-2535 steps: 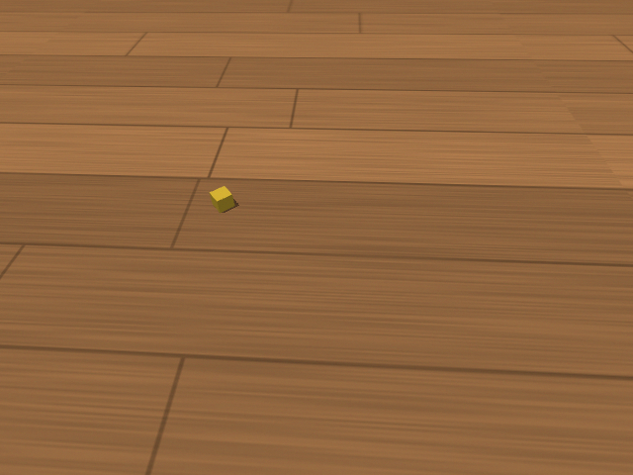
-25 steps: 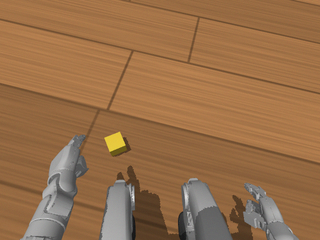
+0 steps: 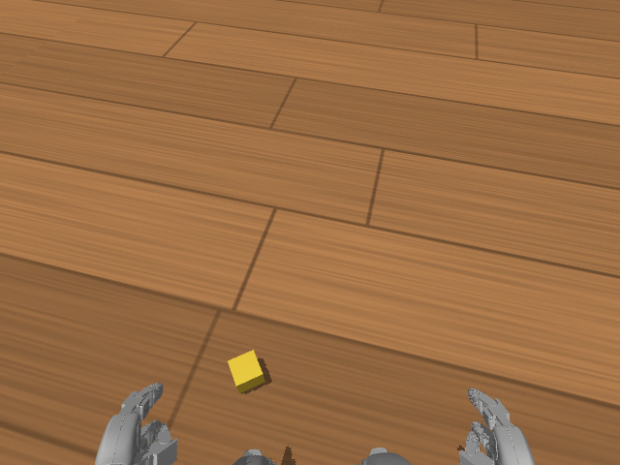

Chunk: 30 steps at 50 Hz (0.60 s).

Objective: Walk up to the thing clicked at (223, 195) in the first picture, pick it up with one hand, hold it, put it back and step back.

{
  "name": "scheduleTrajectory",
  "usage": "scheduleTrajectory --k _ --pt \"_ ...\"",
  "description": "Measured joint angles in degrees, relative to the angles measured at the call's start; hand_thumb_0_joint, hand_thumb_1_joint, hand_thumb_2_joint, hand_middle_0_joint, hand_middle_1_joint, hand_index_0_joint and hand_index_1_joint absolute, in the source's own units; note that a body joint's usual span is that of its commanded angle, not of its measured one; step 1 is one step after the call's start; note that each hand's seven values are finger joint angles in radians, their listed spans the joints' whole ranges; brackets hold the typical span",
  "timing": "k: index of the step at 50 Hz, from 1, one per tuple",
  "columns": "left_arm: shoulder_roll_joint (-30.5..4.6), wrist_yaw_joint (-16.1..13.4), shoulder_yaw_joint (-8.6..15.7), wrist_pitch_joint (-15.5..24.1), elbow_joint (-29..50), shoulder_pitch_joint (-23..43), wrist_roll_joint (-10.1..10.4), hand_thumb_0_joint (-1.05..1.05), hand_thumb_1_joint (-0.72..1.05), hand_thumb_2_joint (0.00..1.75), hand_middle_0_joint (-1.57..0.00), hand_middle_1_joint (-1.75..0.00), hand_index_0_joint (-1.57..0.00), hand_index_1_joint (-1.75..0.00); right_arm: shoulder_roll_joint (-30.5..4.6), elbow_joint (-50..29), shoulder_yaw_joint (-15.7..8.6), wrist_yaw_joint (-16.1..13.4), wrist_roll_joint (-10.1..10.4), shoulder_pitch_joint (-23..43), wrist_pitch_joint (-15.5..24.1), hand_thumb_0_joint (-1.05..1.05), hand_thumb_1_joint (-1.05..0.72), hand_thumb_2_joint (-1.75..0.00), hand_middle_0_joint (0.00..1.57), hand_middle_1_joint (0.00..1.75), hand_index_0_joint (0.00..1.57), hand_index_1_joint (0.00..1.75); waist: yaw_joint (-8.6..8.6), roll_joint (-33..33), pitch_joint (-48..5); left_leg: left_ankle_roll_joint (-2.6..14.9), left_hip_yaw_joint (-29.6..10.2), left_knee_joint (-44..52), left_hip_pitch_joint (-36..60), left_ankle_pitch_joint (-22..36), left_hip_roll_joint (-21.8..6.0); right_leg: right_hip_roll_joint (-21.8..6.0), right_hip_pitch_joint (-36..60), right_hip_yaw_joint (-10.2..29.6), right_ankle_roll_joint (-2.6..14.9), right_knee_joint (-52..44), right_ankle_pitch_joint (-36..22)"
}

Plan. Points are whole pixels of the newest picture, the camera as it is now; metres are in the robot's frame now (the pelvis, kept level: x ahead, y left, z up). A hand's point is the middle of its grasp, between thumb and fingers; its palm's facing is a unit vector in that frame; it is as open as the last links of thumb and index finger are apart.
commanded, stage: home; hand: left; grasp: from above
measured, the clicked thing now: (246, 371) +0.47 +0.16 -0.65
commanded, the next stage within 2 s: none
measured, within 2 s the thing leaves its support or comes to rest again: neither
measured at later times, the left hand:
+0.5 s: hand out of the picture +0.17 +0.18 -0.02, palm faces +0.08 -0.98 -0.20, open 7.4 cm
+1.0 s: hand out of the picture +0.17 +0.18 -0.02, palm faces +0.06 -0.98 -0.20, open 7.4 cm
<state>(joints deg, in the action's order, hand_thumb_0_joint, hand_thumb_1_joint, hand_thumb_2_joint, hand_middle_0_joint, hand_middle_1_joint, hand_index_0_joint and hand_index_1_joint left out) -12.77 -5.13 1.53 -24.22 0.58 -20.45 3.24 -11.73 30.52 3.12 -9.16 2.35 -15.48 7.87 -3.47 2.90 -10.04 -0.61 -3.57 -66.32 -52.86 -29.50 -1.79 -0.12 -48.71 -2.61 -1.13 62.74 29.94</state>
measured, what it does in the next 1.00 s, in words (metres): stands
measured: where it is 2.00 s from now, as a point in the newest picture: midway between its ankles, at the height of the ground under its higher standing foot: outside the picture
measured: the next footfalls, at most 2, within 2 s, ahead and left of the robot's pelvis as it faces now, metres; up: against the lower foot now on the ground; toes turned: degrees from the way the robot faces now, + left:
none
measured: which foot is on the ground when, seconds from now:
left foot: down 0.00-1.00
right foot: down 0.00-1.00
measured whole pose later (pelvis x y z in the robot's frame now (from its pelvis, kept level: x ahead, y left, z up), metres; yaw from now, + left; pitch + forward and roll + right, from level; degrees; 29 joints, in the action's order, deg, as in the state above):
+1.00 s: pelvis +0.01 +0.00 +0.03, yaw +1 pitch +10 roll -3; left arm -12.9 -1.1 1.5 -26.0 7.3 -28.7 3.2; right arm -12.9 30.3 2.1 -10.3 0.4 -17.0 13.2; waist -2.0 2.9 -8.9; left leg -0.4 -3.2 -58.5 -40.7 -27.4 -1.5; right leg -0.5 -36.5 -2.5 -1.4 54.6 27.7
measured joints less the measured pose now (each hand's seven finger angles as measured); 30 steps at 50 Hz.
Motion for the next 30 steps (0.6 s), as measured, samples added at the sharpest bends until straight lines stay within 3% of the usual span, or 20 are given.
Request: scheduleTrajectory --k 3,10,18,30 --pt "0.3 0.6 0.3 -1.0 3.6 -4.0 0.9 0.01 0.9 0.9 -0.2 -0.3 -0.21 -0.3 -0.4 -0.6 -0.3 -0.8 -0.2 -1.5 0.9 0.01 -0.91 -0.9 0.2 0.3 0.21 0.3 0.13 0.3 -0.3 0.08 0.2 3.5 4.4 0.6 -0.1 0.0 4.5 0.1 -0.06 -3.8 -0.8" --pt "0.0 2.5 0.5 -1.8 7.7 -9.2 0.9 0.01 0.9 0.9 -0.2 -0.3 -0.2 -0.3 -1.1 -1.7 -1.2 -1.4 -0.9 -1.9 2.7 0.01 -0.91 -0.9 0.2 0.3 0.21 0.3 0.75 0.5 -0.9 0.19 0.3 7.6 10.5 1.1 0.2 -0.2 10.7 0.0 -0.19 -8.2 -1.4" --pt "0.2 4.0 0.3 -1.8 6.6 -8.9 0.2 0.01 0.9 0.9 -0.2 -0.3 -0.2 -0.3 -1.4 -1.9 -1.4 -0.9 -1.7 -0.2 4.3 0.01 -0.91 -0.9 0.2 0.3 0.21 0.3 1.6 0.0 0.0 0.11 0.1 8.2 12.5 1.2 0.5 -0.6 12.7 -0.2 -0.17 -8.4 -1.2" --pt "0.1 3.9 0.0 -1.6 6.7 -8.4 -0.3 0.01 0.9 0.9 -0.2 -0.3 -0.2 -0.3 -1.1 -1.1 -1.0 -0.6 -2.0 -0.6 4.5 0.01 -0.91 -0.9 0.2 0.3 0.21 0.3 1.75 -0.3 1.1 0.03 0.0 8.4 12.8 1.8 0.5 -0.5 13.1 -0.3 -0.09 -8.5 -1.7"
